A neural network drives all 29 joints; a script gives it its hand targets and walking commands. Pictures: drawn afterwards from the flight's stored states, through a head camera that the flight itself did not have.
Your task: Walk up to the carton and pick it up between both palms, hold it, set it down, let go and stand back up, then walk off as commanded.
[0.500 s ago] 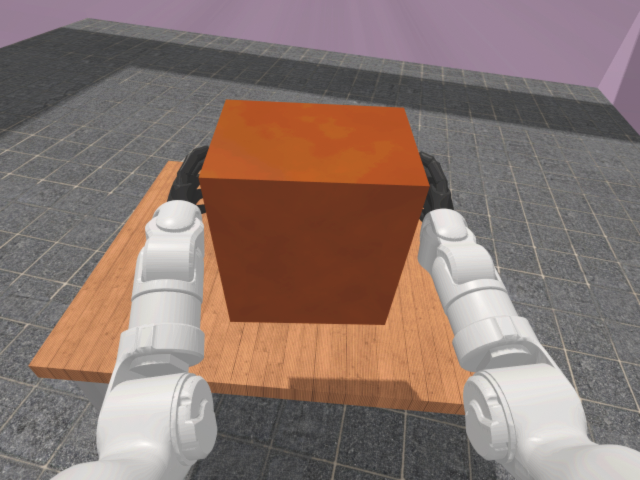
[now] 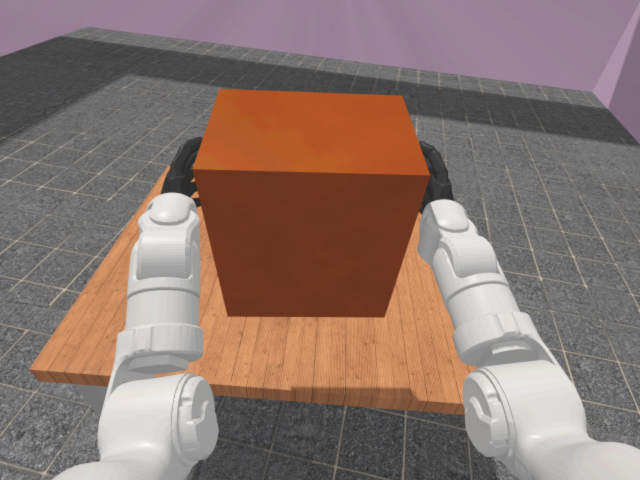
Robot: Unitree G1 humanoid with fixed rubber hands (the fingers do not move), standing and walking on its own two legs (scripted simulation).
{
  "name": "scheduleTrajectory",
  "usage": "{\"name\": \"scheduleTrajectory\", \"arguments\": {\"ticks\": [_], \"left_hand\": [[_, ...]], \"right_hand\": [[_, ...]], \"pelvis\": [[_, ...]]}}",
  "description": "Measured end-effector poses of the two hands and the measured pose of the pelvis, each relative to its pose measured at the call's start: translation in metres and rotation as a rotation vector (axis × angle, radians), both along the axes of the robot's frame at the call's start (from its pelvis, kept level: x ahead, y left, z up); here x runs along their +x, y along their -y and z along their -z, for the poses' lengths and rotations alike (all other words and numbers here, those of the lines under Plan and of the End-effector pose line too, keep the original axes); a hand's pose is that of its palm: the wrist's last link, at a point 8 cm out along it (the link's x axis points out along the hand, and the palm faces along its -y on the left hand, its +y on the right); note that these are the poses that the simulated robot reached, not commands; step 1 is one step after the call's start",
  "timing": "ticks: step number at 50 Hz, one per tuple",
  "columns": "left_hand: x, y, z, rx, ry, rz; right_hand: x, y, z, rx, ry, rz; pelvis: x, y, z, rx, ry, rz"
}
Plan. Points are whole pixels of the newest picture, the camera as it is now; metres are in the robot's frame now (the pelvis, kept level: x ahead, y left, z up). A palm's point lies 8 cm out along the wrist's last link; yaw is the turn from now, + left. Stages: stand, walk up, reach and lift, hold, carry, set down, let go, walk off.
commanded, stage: hold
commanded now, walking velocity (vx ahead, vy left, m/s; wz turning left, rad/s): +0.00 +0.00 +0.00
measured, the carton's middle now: (309, 213) +0.41 +0.01 +0.16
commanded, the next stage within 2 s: none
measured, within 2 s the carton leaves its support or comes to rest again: neither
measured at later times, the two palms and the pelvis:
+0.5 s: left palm (172, 198) +0.37 +0.17 +0.21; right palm (437, 197) +0.37 -0.14 +0.21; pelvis +0.00 +0.00 +0.00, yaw +0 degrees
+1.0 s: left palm (175, 197) +0.38 +0.17 +0.21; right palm (437, 195) +0.38 -0.15 +0.21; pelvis +0.00 +0.00 +0.00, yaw +0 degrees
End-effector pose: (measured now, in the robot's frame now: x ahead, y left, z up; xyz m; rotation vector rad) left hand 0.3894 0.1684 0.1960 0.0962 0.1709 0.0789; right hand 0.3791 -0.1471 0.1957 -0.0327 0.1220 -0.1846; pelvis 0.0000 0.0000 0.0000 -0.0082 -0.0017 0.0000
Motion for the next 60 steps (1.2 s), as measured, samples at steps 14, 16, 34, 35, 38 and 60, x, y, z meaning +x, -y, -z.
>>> {"name": "scheduleTrajectory", "arguments": {"ticks": [14, 16, 34, 35, 38, 60], "left_hand": [[-0.008, -0.004, -0.009, -0.016, 0.019, -0.015], [-0.010, -0.004, -0.013, -0.017, 0.028, -0.018], [-0.013, -0.003, -0.011, -0.002, 0.008, -0.018], [-0.012, -0.003, -0.011, -0.002, 0.007, -0.018], [-0.011, -0.002, -0.010, 0.000, 0.004, -0.018], [-0.009, -0.002, -0.010, 0.004, 0.003, -0.019]], "right_hand": [[-0.003, -0.004, -0.013, 0.028, 0.025, -0.014], [-0.004, -0.004, -0.016, 0.028, 0.034, -0.015], [-0.006, -0.003, -0.015, 0.028, 0.018, -0.016], [-0.006, -0.003, -0.015, 0.028, 0.018, -0.016], [-0.004, -0.002, -0.014, 0.028, 0.016, -0.016], [-0.002, -0.002, -0.014, 0.030, 0.019, -0.018]], "pelvis": [[-0.001, 0.000, 0.000, -0.001, 0.006, 0.000], [-0.002, -0.001, 0.000, -0.001, 0.010, 0.000], [-0.003, 0.001, 0.000, 0.001, 0.014, -0.001], [-0.003, 0.001, 0.000, 0.002, 0.013, -0.001], [-0.002, 0.002, 0.000, 0.002, 0.012, -0.001], [-0.001, 0.002, 0.000, 0.003, 0.010, -0.001]]}}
